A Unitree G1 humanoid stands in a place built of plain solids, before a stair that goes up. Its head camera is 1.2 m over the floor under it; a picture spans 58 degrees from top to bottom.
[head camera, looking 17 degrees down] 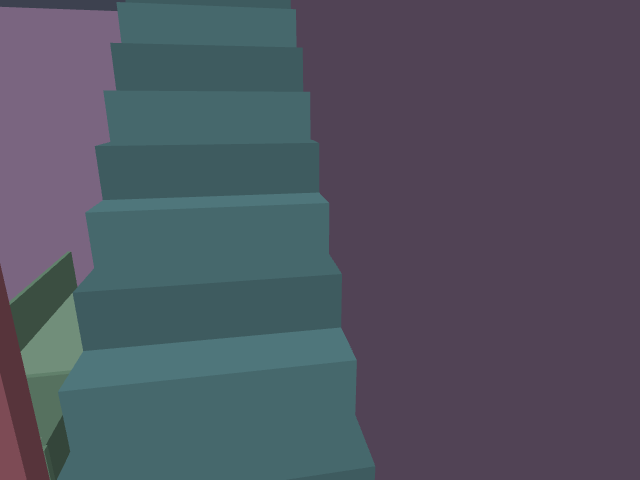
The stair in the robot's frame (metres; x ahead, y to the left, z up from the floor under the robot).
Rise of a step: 0.21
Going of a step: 0.22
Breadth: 0.89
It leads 11 degrees to the left of straight ahead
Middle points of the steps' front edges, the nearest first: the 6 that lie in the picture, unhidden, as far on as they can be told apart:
1.14 0.31 0.42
1.35 0.36 0.64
1.57 0.40 0.85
1.79 0.44 1.06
2.00 0.48 1.27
2.22 0.52 1.48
